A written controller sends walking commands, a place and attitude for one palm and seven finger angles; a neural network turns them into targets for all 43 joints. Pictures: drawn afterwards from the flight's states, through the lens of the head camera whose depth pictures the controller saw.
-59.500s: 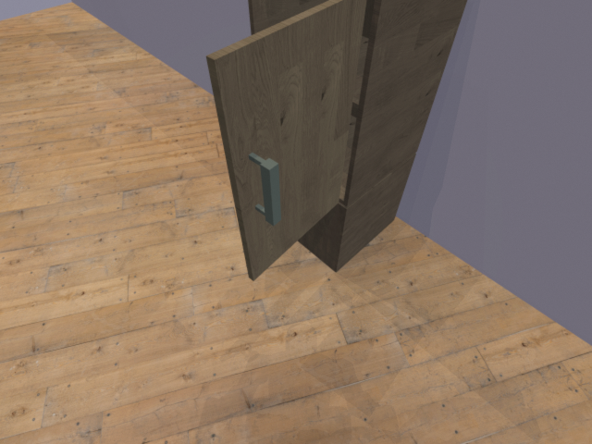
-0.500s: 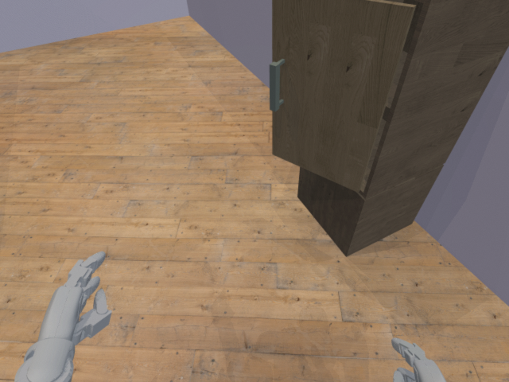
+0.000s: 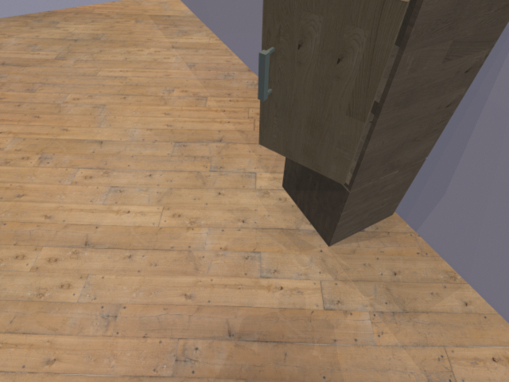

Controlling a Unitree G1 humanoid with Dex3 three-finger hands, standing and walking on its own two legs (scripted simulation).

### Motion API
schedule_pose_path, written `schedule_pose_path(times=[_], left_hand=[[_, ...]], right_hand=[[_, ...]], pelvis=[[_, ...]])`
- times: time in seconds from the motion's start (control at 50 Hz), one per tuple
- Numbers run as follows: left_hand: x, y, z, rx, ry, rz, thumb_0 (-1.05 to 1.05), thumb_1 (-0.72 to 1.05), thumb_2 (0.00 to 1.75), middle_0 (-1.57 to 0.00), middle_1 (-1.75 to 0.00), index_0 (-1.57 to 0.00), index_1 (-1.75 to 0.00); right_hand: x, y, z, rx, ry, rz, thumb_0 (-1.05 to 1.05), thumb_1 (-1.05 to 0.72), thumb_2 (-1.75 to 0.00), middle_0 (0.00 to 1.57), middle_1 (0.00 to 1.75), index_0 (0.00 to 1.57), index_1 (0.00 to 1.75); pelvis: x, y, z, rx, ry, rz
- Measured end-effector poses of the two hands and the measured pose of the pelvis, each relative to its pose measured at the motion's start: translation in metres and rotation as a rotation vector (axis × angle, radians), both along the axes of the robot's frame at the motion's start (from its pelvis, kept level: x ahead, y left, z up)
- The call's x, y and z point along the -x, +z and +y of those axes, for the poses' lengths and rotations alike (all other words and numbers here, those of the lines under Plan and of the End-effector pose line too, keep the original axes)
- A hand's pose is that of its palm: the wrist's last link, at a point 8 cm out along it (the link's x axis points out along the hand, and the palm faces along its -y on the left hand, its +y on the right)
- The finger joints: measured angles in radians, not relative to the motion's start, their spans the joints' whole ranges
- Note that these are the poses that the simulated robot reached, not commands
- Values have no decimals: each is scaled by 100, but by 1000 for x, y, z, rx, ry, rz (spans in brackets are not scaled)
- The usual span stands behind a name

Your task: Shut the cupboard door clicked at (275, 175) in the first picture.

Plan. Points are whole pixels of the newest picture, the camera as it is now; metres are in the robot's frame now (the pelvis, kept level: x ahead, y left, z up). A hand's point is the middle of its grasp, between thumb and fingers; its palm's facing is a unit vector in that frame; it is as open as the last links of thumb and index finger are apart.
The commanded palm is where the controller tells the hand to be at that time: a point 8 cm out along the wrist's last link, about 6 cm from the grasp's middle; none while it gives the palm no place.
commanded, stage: let the arm hang, fingers relaxed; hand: left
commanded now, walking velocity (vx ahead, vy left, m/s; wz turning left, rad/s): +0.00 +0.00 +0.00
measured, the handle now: (267, 74) +0.97 +0.02 -0.02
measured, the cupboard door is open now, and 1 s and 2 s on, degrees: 27 27 27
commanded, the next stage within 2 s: look to check the result in 0.48 s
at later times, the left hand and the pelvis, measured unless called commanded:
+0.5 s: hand out of the picture -0.01 +0.16 -0.18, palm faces +0.03 -0.99 -0.15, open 7.4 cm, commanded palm none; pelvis +0.01 +0.00 +0.00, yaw -1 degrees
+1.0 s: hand out of the picture +0.01 +0.18 -0.17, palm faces +0.02 -0.98 -0.19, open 7.4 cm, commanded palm none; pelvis +0.02 +0.00 +0.00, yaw -1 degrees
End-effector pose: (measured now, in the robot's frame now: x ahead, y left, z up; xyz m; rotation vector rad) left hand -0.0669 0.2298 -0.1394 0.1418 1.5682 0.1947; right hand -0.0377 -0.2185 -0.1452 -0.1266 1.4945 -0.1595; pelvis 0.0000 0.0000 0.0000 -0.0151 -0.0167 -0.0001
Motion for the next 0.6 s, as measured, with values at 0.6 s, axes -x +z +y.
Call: schedule_pose_path(times=[0.6], left_hand=[[-51, -8, -17, 44, -21, -106, 1, 91, 90, -20, -30, -20, -30]], right_hand=[[-20, 1, 9, 0, -30, -47, 1, -91, -90, 20, 30, 20, 30]], pelvis=[[-14, 1, 2, -9, -16, -1]])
